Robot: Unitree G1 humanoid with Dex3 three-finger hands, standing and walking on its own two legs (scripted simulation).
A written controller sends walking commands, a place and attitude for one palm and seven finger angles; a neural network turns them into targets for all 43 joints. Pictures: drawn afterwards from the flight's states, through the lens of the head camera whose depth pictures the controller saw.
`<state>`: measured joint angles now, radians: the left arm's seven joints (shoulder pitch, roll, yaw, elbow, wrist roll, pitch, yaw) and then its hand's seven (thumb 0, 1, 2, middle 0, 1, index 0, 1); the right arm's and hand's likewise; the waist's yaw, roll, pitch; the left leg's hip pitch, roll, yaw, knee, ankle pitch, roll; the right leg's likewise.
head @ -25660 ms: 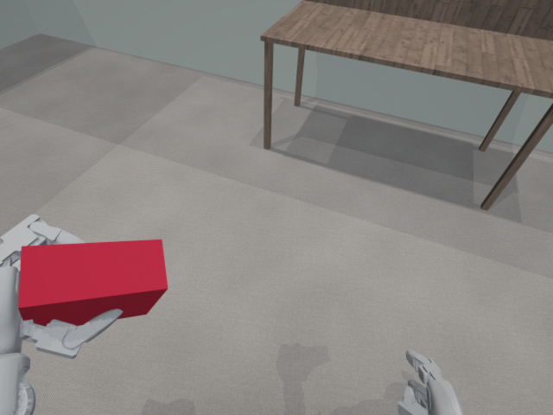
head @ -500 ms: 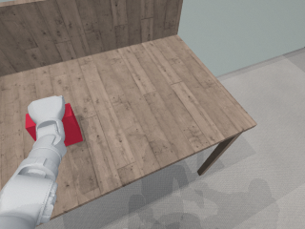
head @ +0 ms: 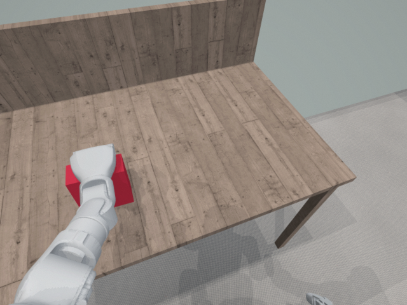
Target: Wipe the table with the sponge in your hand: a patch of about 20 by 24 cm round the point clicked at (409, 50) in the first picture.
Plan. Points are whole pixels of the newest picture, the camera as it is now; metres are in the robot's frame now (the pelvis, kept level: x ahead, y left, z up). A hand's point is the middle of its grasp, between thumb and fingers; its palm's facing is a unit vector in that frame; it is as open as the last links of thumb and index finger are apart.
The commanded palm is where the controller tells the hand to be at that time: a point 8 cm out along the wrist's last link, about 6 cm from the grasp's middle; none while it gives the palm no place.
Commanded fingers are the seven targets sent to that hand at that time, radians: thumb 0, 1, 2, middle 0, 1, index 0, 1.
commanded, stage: wipe back along the middle lane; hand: left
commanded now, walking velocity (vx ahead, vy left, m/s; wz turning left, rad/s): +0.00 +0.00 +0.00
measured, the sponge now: (104, 190) +0.37 +0.26 -0.06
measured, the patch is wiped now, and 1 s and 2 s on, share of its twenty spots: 0.60 0.70 0.85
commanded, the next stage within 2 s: slide across to the third lane in 1.00 s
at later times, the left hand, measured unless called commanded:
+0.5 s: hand (108, 193) +0.34 +0.23 -0.01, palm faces -0.06 -0.01 -1.00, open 9.9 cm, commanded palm +0.29 +0.20 +0.02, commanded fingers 0.00 0.10 1.30 -1.20 -1.60 -1.20 -1.60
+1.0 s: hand (116, 213) +0.30 +0.20 -0.01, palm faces -0.06 -0.03 -1.00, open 9.9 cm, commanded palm +0.25 +0.18 +0.02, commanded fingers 0.00 0.10 1.30 -1.20 -1.60 -1.20 -1.60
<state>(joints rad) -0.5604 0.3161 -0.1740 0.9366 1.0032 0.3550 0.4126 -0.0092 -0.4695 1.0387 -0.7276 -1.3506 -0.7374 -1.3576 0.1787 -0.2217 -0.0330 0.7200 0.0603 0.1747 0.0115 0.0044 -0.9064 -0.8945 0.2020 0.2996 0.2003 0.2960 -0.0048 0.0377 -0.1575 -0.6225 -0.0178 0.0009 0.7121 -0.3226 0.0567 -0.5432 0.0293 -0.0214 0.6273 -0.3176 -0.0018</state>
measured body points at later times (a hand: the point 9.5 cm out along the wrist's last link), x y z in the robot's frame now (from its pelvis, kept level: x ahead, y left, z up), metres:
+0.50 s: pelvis +0.01 -0.02 +0.00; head +0.03 -0.02 +0.45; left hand +0.34 +0.23 +0.04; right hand +0.17 -0.26 -0.11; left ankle +0.01 +0.08 -0.72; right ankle -0.01 -0.13 -0.72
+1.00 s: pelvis +0.00 -0.03 +0.00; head +0.01 -0.05 +0.45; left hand +0.30 +0.20 +0.04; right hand +0.20 -0.26 -0.10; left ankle +0.01 +0.08 -0.72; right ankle -0.01 -0.13 -0.72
